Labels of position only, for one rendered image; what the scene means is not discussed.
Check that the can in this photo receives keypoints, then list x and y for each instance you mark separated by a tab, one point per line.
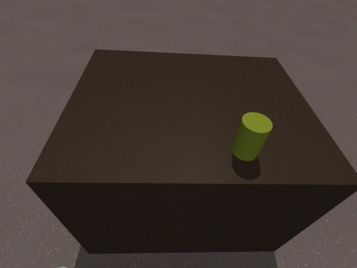
251	135

